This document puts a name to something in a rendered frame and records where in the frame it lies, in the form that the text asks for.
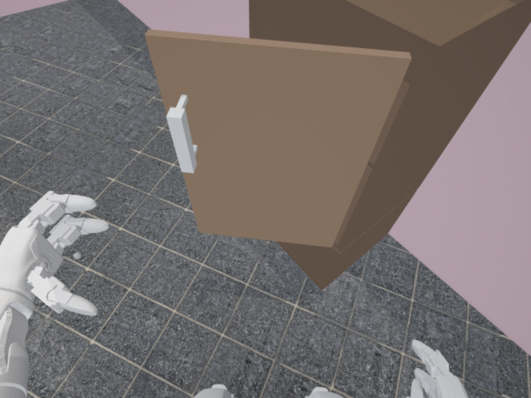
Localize robot right shin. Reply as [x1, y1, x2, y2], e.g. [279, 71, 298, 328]
[311, 387, 329, 394]

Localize cupboard door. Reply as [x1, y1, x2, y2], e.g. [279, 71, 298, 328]
[145, 29, 412, 248]

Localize left robot hand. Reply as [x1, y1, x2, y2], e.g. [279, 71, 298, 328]
[0, 191, 110, 316]

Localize right robot hand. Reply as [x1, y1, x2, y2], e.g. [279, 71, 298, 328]
[406, 340, 469, 398]

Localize handle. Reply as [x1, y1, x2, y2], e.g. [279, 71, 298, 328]
[166, 95, 197, 173]

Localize robot left forearm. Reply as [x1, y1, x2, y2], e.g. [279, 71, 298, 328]
[0, 288, 36, 398]

